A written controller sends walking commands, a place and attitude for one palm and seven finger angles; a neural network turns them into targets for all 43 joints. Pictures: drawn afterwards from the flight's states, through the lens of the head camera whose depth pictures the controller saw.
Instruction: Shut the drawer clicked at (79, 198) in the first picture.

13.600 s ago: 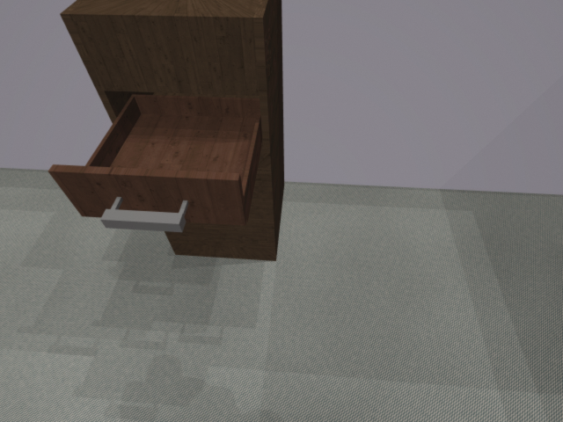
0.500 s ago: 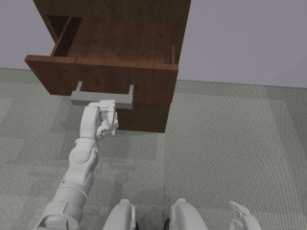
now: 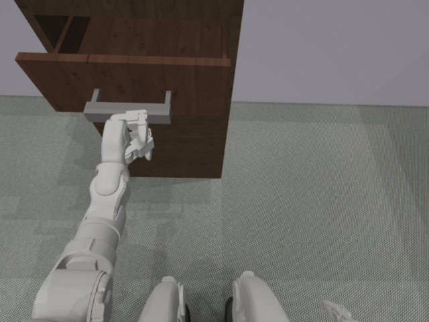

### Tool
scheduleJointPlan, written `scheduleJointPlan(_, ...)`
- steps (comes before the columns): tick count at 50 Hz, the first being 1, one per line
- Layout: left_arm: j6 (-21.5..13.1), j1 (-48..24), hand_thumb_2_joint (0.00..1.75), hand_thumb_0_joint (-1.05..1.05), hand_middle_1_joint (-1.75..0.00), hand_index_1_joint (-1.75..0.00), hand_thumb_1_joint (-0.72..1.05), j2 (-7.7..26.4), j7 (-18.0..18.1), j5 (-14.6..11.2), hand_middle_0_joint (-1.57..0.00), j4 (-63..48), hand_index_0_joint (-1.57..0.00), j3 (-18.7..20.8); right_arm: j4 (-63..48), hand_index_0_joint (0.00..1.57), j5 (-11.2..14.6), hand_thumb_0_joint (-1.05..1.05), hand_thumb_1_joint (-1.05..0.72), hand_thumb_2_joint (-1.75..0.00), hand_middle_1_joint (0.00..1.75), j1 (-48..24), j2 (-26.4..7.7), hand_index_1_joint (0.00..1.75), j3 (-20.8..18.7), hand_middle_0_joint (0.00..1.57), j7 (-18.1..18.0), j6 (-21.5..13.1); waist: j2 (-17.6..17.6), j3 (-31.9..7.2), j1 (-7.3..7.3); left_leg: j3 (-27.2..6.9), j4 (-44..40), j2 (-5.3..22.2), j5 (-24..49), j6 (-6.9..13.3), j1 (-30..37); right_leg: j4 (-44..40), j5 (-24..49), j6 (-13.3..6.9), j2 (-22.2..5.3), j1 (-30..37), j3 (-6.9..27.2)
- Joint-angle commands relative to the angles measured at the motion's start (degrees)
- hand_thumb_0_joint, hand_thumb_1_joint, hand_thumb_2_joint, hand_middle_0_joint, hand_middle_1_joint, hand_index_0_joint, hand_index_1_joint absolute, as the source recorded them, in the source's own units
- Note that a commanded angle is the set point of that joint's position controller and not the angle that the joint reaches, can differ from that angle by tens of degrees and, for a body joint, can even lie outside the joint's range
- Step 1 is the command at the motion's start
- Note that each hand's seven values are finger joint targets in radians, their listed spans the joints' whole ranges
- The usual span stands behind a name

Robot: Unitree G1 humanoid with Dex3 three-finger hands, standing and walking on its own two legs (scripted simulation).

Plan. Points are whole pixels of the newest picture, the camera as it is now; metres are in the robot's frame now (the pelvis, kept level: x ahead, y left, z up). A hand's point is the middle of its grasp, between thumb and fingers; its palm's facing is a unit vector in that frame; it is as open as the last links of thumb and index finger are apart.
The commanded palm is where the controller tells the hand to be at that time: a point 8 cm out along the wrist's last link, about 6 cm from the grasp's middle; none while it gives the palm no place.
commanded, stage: push the drawer shut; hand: left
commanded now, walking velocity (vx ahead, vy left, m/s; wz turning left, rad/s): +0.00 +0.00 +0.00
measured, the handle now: (131, 103) +0.53 +0.15 +0.04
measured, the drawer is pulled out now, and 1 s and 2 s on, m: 0.12 0.00 0.00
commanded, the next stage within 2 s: pull the fist back off the drawer in 1.30 s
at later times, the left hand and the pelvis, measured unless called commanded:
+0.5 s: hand (152, 113) +0.50 +0.10 +0.03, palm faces -0.06 -1.00 -0.05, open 3.4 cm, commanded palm +0.50 +0.15 +0.04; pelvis -0.01 +0.00 -0.01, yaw -1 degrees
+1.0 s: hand (153, 89) +0.57 +0.10 +0.03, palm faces -0.06 -1.00 -0.04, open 3.2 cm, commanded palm +0.56 +0.14 +0.04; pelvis +0.00 +0.01 -0.02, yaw -2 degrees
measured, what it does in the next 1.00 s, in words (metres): stands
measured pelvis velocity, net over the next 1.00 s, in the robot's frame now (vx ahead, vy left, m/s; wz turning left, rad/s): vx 0.00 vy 0.01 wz -0.04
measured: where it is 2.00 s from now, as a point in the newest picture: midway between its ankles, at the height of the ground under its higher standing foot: outside the picture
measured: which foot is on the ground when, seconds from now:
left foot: down 0.00-1.00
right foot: down 0.00-1.00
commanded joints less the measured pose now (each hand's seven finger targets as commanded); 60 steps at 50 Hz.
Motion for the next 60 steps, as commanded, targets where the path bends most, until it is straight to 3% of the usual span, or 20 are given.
scheduleJointPlan(1,-5.49,-31.3,0.9,0.0,-1.6,-1.6,0.9,9.57,0.06,-0.16,-1.4,-10.82,-1.4,3.76,-3.98,0.2,-0.12,0.0,-0.9,-0.9,0.3,6.27,-8.42,0.3,-2.99,0.2,-0.54,-1.55,0.66,-27.37,-3.4,-2.65,-6.59,-1.23,12.57,0.56,11.91,-9.9,13.74,1.91,0.63,16.1,6.96)
scheduleJointPlan(4,-5.85,-32.59,0.9,0.0,-1.6,-1.6,0.9,11.33,-0.33,-0.34,-1.4,-9.28,-1.4,5.56,-3.84,0.2,-0.25,0.0,-0.9,-0.9,0.3,7.04,-8.46,0.3,-2.95,0.2,-0.52,-1.42,0.36,-28.64,-3.12,-2.57,-6.5,-1.19,13.83,0.51,11.72,-9.68,15.26,1.87,0.65,17.41,7.16)
scheduleJointPlan(7,-5.9,-34.57,0.9,0.0,-1.6,-1.6,0.9,9.88,-0.9,-0.31,-1.4,-8.57,-1.4,4.48,-3.81,0.2,-0.34,0.0,-0.9,-0.9,0.3,7.83,-8.53,0.3,-3.03,0.2,-0.15,-1.27,3.88,-30.58,-3.23,-3.21,-6.71,-0.99,15.84,0.21,15.48,-8.89,15.94,1.62,0.93,14.71,6.05)
scheduleJointPlan(10,-6.08,-36.59,0.9,0.0,-1.6,-1.6,0.9,11.57,-0.66,-0.38,-1.4,-5.53,-1.4,6.16,-3.35,0.2,-0.62,0.0,-0.9,-0.9,0.3,8.93,-9.02,0.3,-3.08,0.2,-0.04,-1.16,0.77,-29.03,-4.07,-3.45,-6.34,-0.92,14.95,0.58,13.5,-8.98,15.23,1.75,1.27,14.39,6.03)
scheduleJointPlan(17,-7.09,-44.73,0.9,0.0,-1.6,-1.6,0.9,14.46,-0.82,1.17,-1.4,0.17,-1.4,7.5,-2.42,0.2,-1.16,0.0,-0.9,-0.9,0.3,10.24,-9.36,0.3,-2.67,0.2,0.08,-0.64,3.19,-28.73,-5.85,-3.56,-5.39,-0.99,12.36,0.74,11.46,-8.9,12.08,1.78,1.37,11.66,6.37)
scheduleJointPlan(18,-6.92,-45.41,0.9,0.0,-1.6,-1.6,0.9,15.53,-0.7,1.43,-1.4,1.5,-1.4,8.26,-2.22,0.2,-1.22,0.0,-0.9,-0.9,0.3,10.72,-9.54,0.3,-2.61,0.2,0.08,-0.49,1.92,-28.12,-6.11,-3.74,-5.27,-0.87,11.71,0.8,10.79,-9.0,11.16,1.79,1.49,11.37,6.26)
scheduleJointPlan(21,-7.07,-47.28,0.9,0.0,-1.6,-1.6,0.9,17.87,-0.71,1.93,-1.4,1.54,-1.4,9.82,-2.27,0.2,-1.61,0.0,-0.9,-0.9,0.3,11.76,-9.86,0.3,-2.56,0.2,0.19,-0.21,3.8,-31.77,-5.96,-4.16,-4.88,-0.79,14.24,0.76,12.51,-8.0,13.1,1.65,1.67,11.57,5.98)
scheduleJointPlan(24,-6.21,-49.11,0.9,0.0,-1.6,-1.6,0.9,17.04,-0.79,1.96,-1.4,3.57,-1.4,9.14,-2.11,0.2,-1.75,0.0,-0.9,-0.9,0.3,12.25,-9.82,0.3,-2.4,0.2,0.49,0.27,4.34,-30.92,-6.95,-4.12,-4.48,-0.7,14.25,0.82,11.98,-8.4,12.97,1.74,1.77,10.66,6.0)
scheduleJointPlan(28,-5.45,-52.52,0.9,0.0,-1.6,-1.6,0.9,20.47,-0.63,2.85,-1.4,6.07,-1.4,10.88,-1.9,0.2,-2.02,0.0,-0.9,-0.9,0.3,13.42,-10.44,0.3,-2.1,0.2,0.52,0.81,4.82,-29.77,-7.82,-4.74,-4.16,-0.44,13.22,0.91,10.47,-8.03,11.34,1.7,2.02,8.73,5.69)
scheduleJointPlan(29,-5.17,-53.62,0.9,0.0,-1.6,-1.6,0.9,18.75,-0.66,3.02,-1.4,6.6,-1.4,9.5,-1.94,0.2,-2.05,0.0,-0.9,-0.9,0.3,13.55,-10.23,0.3,-2.07,0.2,0.66,0.79,5.01,-29.6,-8.57,-4.9,-4.01,-0.43,12.98,1.03,10.72,-8.15,10.96,1.75,2.11,7.86,5.67)
scheduleJointPlan(32,-4.76,-55.44,0.9,0.0,-1.6,-1.6,0.9,21.46,-0.36,3.53,-1.4,7.87,-1.4,11.47,-1.69,0.2,-2.44,0.0,-0.9,-0.9,0.3,14.74,-10.8,0.3,-1.98,0.2,0.78,1.07,5.84,-31.36,-8.74,-5.52,-3.45,-0.19,14.52,0.98,11.69,-7.37,11.44,1.64,2.3,6.63,5.08)
scheduleJointPlan(36,-4.46,-56.26,0.9,0.0,-1.6,-1.6,0.9,21.77,-0.37,4.0,-1.4,7.21,-1.4,11.83,-1.79,0.2,-2.84,0.0,-0.9,-0.9,0.3,16.06,-10.76,0.3,-2.0,0.2,1.21,1.58,7.99,-34.74,-8.62,-5.92,-3.06,0.02,19.11,0.74,14.45,-6.45,15.16,1.55,2.44,6.99,4.7)
scheduleJointPlan(41,-3.19,-58.57,0.9,0.0,-1.6,-1.6,0.9,24.91,0.09,5.26,-1.4,10.47,-1.4,13.22,-1.22,0.2,-2.96,0.0,-0.9,-0.9,0.3,17.14,-11.24,0.3,-1.69,0.2,1.41,2.42,7.47,-31.67,-9.92,-6.4,-2.62,0.42,17.54,0.86,12.2,-6.6,13.34,1.59,2.65,4.75,4.43)
scheduleJointPlan(43,-2.71,-61.66,0.9,0.0,-1.6,-1.6,0.9,23.88,0.25,5.67,-1.4,10.65,-1.4,11.91,-0.88,0.2,-3.12,0.0,-0.9,-0.9,0.3,17.56,-11.19,0.3,-1.64,0.2,1.48,2.52,8.27,-30.95,-11.21,-6.75,-2.33,0.58,16.8,0.92,12.24,-6.64,12.27,1.7,2.64,2.78,4.16)
scheduleJointPlan(45,-2.41,-62.75,0.9,0.0,-1.6,-1.6,0.9,27.13,0.56,5.97,-1.4,11.11,-1.4,14.01,-0.9,0.2,-3.32,0.0,-0.9,-0.9,0.3,18.5,-11.57,0.3,-1.39,0.2,1.4,2.57,9.23,-31.88,-11.06,-6.9,-1.94,0.63,17.92,1.02,12.41,-6.0,12.81,1.58,2.79,2.67,4.1)
scheduleJointPlan(49,-2.06,-64.67,0.9,0.0,-1.6,-1.6,0.9,26.69,0.24,6.23,-1.4,9.69,-1.4,13.64,-0.98,0.2,-3.5,0.0,-0.9,-0.9,0.3,19.39,-11.41,0.3,-1.61,0.2,1.66,3.12,10.34,-34.98,-11.37,-7.34,-1.38,0.85,21.48,0.73,15.15,-5.84,15.31,1.63,2.93,2.74,3.87)
scheduleJointPlan(51,-1.89,-68.01,0.9,0.0,-1.6,-1.6,0.9,23.59,0.18,6.29,-1.4,9.04,-1.4,10.71,-0.22,0.2,-3.61,0.0,-0.9,-0.9,0.3,19.87,-11.35,0.3,-1.68,0.2,1.79,3.13,12.42,-34.7,-12.79,-8.32,-1.33,1.1,22.29,0.46,18.03,-5.85,15.06,1.68,2.94,-0.49,3.37)
scheduleJointPlan(53,-1.26,-69.07,0.9,0.0,-1.6,-1.6,0.9,25.74,0.75,6.26,-1.4,10.81,-1.4,12.06,0.38,0.2,-3.66,0.0,-0.9,-0.9,0.3,20.0,-11.75,0.3,-1.45,0.2,1.72,3.14,10.99,-32.4,-13.33,-8.12,-1.3,1.09,18.98,0.7,15.48,-6.48,12.55,1.7,3.06,-0.74,3.45)
scheduleJointPlan(57,-1.47,-72.61,0.9,0.0,-1.6,-1.6,0.9,27.21,1.1,6.6,-1.4,10.41,-1.4,12.17,0.65,0.2,-3.87,0.0,-0.9,-0.9,0.3,20.31,-11.82,0.3,-1.11,0.2,1.53,2.49,13.19,-33.51,-13.87,-8.57,-1.19,0.87,18.28,0.64,15.77,-6.28,11.67,1.46,3.18,-1.52,3.31)
scheduleJointPlan(60,-1.67,-74.41,0.9,0.0,-1.6,-1.6,0.9,25.5,0.99,6.52,-1.4,10.76,-1.4,10.28,0.83,0.2,-3.87,0.0,-0.9,-0.9,0.3,20.12,-11.84,0.3,-1.0,0.2,1.48,1.83,14.47,-32.93,-14.83,-9.29,-1.4,1.02,16.73,0.64,16.67,-6.17,10.31,1.32,3.13,-4.01,3.07)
